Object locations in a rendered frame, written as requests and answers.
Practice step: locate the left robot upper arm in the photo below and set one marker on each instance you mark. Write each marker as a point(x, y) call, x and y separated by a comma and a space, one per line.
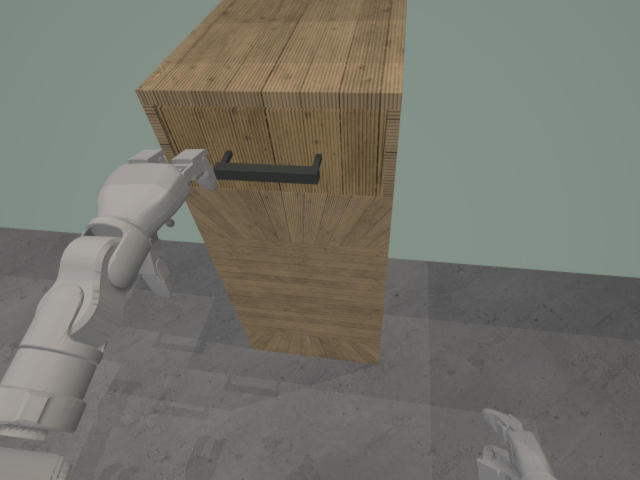
point(20, 464)

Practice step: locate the handle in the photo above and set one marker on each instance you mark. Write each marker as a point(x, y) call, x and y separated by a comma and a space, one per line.
point(266, 172)

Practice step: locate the robot left forearm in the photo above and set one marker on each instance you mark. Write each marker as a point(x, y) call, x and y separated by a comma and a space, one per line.
point(45, 384)

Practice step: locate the left robot hand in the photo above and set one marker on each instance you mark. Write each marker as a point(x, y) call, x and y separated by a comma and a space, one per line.
point(147, 192)

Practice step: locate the cabinet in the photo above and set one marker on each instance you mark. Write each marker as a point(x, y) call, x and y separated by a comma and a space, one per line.
point(305, 272)

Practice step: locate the drawer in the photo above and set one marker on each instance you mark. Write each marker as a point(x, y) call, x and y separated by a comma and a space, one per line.
point(351, 142)

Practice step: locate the right robot hand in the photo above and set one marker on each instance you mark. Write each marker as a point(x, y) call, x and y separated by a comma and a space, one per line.
point(525, 455)

